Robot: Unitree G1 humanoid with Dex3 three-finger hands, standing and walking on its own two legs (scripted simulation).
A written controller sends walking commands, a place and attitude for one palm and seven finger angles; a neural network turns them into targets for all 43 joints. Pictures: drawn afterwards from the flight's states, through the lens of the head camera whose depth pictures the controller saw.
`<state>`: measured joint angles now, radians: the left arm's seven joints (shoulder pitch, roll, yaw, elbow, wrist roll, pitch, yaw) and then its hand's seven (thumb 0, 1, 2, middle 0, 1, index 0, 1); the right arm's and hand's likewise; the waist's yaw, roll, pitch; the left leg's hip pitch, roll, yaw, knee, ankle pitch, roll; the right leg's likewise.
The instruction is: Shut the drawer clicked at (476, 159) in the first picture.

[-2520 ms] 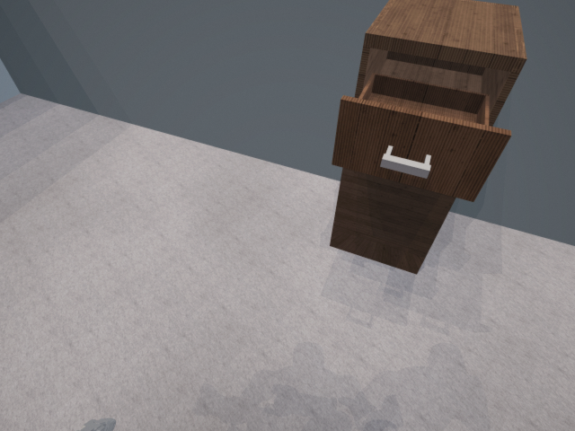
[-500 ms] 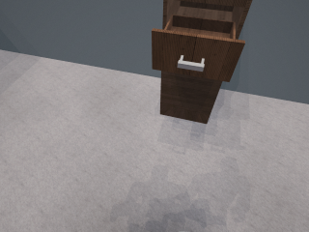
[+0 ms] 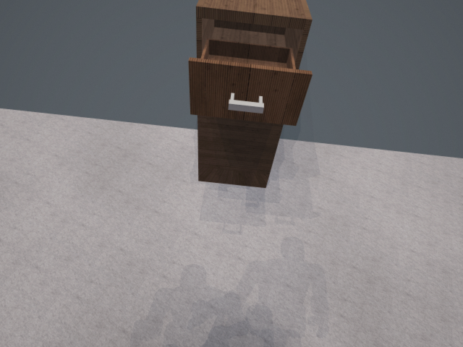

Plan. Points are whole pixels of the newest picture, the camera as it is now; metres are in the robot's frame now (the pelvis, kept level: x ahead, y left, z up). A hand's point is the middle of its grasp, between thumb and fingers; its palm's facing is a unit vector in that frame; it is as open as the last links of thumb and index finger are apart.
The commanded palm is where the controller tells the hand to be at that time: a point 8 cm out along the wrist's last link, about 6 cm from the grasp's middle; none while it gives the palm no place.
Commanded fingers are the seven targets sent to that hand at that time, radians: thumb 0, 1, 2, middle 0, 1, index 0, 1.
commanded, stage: take the last steps up to it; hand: left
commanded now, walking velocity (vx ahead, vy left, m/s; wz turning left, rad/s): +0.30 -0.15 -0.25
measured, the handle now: (246, 102) +0.75 +0.00 +0.01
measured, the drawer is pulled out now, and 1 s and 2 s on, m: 0.30 0.30 0.30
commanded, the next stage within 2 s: come to a stop and stand still in 1.24 s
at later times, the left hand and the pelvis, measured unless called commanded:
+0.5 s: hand out of the picture +0.10 +0.10 -0.19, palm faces -0.04 -0.99 -0.13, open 7.4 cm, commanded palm none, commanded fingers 0.00 0.90 0.90 -0.20 -0.30 -0.20 -0.30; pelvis +0.11 -0.07 -0.01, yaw -4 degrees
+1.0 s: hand (209, 251) +0.37 +0.07 -0.17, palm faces -0.13 -0.98 -0.14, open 7.4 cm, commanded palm none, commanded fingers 0.00 0.90 0.90 -0.20 -0.30 -0.20 -0.30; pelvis +0.28 -0.11 +0.00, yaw -7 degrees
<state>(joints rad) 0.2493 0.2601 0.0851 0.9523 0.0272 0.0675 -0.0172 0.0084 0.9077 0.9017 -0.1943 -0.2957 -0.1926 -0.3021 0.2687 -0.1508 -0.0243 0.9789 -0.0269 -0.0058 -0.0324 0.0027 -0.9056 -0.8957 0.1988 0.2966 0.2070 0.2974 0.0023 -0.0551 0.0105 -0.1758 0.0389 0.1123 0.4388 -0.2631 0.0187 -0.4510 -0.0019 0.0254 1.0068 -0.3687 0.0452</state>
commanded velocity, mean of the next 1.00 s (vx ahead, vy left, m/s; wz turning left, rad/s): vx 0.30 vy -0.12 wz -0.04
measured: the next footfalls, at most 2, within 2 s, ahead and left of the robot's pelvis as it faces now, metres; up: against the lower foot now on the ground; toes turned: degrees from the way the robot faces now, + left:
right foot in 0.20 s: +0.04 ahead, -0.17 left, +0.00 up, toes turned -8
left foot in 0.58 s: +0.28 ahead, +0.02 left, +0.00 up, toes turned +4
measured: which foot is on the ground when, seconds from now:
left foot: down 0.00-0.20, up 0.22-0.56, down 0.58-1.00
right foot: up 0.00-0.18, down 0.20-0.60, up 0.62-1.00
